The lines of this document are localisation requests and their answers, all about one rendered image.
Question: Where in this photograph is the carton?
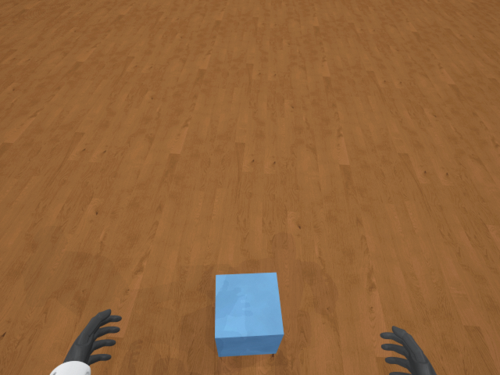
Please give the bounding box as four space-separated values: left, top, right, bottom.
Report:
215 273 284 357

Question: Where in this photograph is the left robot hand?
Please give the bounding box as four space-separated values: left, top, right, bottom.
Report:
63 309 122 366

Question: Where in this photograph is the right robot hand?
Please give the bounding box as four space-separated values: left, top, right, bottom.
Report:
380 326 437 375

